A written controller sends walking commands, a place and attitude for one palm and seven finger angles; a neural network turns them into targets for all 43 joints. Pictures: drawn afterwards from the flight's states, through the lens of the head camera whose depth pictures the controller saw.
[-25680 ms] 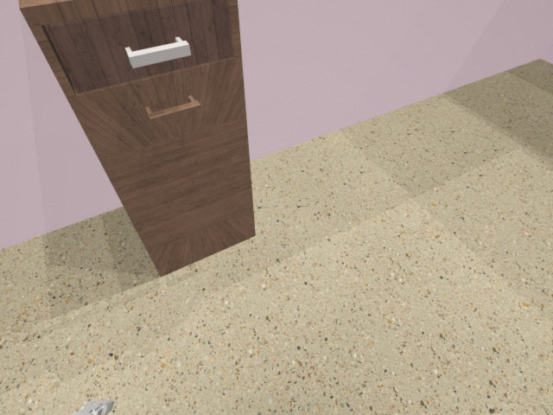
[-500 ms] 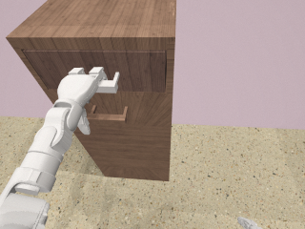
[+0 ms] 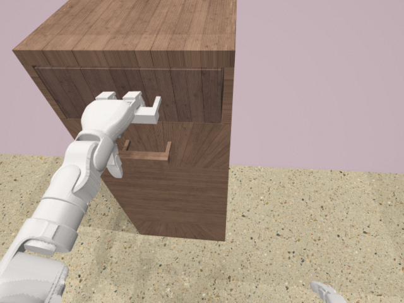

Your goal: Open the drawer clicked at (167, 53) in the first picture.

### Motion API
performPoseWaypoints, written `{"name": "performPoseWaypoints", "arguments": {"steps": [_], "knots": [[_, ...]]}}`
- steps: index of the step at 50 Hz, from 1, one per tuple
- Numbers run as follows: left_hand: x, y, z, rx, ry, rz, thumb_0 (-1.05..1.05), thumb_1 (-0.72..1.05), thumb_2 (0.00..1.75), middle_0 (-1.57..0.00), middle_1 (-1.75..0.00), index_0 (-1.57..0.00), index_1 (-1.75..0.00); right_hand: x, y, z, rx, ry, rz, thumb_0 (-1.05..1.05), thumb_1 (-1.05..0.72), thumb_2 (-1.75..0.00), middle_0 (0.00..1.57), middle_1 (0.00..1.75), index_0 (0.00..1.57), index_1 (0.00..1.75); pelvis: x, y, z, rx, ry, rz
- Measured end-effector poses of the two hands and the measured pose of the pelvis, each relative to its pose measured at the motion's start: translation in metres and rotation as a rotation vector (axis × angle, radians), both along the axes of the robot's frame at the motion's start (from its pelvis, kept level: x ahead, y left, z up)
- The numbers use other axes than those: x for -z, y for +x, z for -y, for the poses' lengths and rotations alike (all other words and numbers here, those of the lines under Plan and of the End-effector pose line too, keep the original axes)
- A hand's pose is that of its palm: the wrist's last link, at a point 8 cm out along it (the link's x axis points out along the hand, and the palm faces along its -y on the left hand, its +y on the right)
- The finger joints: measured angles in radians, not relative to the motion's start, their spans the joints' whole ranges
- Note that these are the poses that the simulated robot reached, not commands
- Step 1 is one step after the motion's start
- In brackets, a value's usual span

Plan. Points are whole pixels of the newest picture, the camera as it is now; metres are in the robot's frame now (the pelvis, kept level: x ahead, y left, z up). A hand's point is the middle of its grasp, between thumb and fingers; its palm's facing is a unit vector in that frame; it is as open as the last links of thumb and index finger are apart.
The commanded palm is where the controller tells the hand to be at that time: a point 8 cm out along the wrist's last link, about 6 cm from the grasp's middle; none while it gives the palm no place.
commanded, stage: close the thumb around the handle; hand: left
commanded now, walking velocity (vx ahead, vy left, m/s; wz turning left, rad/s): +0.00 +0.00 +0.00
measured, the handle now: (129, 107) +0.47 +0.19 +0.13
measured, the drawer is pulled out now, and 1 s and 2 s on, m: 0.00 0.03 0.17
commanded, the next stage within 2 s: pull the drawer open in 0.60 s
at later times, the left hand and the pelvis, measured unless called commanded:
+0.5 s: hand (119, 136) +0.40 +0.20 +0.12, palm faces -0.01 -0.05 -1.00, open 6.2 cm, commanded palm +0.37 +0.21 +0.17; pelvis +0.00 +0.00 +0.00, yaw +0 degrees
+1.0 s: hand (116, 145) +0.38 +0.20 +0.11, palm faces +0.00 -0.06 -1.00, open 6.3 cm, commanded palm +0.34 +0.21 +0.17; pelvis +0.00 +0.00 +0.00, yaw -2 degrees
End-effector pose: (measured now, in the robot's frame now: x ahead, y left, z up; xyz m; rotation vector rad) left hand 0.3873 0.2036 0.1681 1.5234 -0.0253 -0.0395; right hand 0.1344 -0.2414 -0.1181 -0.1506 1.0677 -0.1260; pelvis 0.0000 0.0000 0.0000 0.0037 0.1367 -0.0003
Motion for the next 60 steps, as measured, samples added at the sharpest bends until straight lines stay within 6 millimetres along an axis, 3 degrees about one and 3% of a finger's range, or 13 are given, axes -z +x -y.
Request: {"name": "performPoseWaypoints", "arguments": {"steps": [8, 25, 44, 52, 60], "knots": [[-0.001, 0.001, 0.0, -0.001, 0.002, -0.001, 0.0, -0.19, 0.43, -0.3, -1.22, -0.3, -1.21, 0.002, -0.007, 0.004, 0.01, -0.005, -0.017, 0.01, -0.91, -0.9, 0.2, 0.3, 0.2, 0.3, 0.0, 0.0, 0.002, 0.0, 0.001, 0.0], [-0.001, -0.004, -0.001, 0.006, -0.003, 0.003, 0.0, 0.66, 0.8, -0.34, -1.3, -0.34, -1.26, -0.002, -0.002, 0.009, 0.015, -0.01, 0.008, 0.01, -0.91, -0.9, 0.2, 0.3, 0.2, 0.3, -0.001, 0.0, 0.004, 0.006, 0.001, 0.005], [0.001, -0.011, -0.002, 0.014, -0.008, 0.005, 0.0, 0.69, 0.79, -0.3, -1.33, -0.31, -1.28, -0.005, -0.003, 0.008, 0.032, -0.006, 0.028, 0.01, -0.91, -0.9, 0.2, 0.3, 0.2, 0.3, -0.002, -0.001, 0.003, 0.02, 0.002, 0.009], [0.002, -0.034, -0.003, 0.018, -0.018, 0.022, 0.0, 0.69, 0.8, -0.29, -1.34, -0.31, -1.27, -0.006, 0.003, 0.006, 0.028, 0.013, 0.052, 0.01, -0.91, -0.9, 0.2, 0.3, 0.2, 0.3, -0.002, 0.002, 0.001, 0.028, 0.002, 0.018], [0.003, -0.064, -0.003, 0.013, -0.027, 0.038, 0.0, 0.67, 0.82, -0.29, -1.35, -0.32, -1.26, -0.011, 0.028, -0.004, -0.031, 0.025, 0.102, 0.01, -0.91, -0.9, 0.2, 0.3, 0.2, 0.3, -0.003, 0.001, 0.001, 0.015, 0.002, 0.039]]}}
